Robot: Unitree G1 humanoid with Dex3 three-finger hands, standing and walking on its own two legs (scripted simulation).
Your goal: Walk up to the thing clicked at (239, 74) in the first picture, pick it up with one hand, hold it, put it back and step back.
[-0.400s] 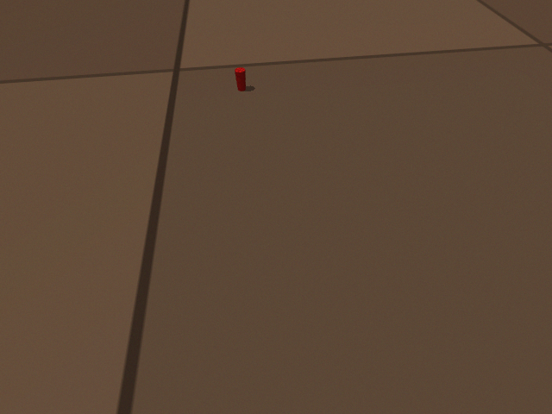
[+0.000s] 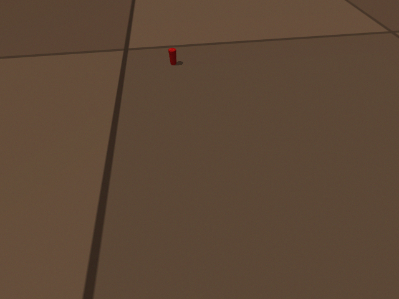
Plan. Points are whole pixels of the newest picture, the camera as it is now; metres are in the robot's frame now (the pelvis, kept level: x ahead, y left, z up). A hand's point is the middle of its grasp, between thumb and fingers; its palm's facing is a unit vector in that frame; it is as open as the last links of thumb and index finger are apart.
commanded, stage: stand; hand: left
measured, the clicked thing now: (172, 56) +2.25 +0.25 -0.71
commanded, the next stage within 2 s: walk up in 0.72 s
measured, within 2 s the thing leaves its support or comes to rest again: neither
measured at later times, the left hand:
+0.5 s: hand out of the picture +0.07 +0.25 -0.16, palm faces -0.01 -0.94 -0.34, open 7.4 cm
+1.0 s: hand out of the picture +0.07 +0.33 -0.15, palm faces +0.08 -0.92 -0.39, open 7.4 cm
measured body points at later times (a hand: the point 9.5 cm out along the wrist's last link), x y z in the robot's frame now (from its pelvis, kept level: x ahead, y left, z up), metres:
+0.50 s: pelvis +0.00 +0.00 +0.00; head +0.01 +0.00 +0.45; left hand +0.07 +0.30 -0.13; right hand +0.08 -0.30 -0.13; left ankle +0.00 +0.12 -0.75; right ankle -0.01 -0.12 -0.75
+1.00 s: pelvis +0.06 +0.03 -0.01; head +0.05 +0.04 +0.44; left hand +0.06 +0.37 -0.12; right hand +0.17 -0.30 -0.11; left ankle +0.11 +0.17 -0.72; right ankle -0.01 -0.12 -0.75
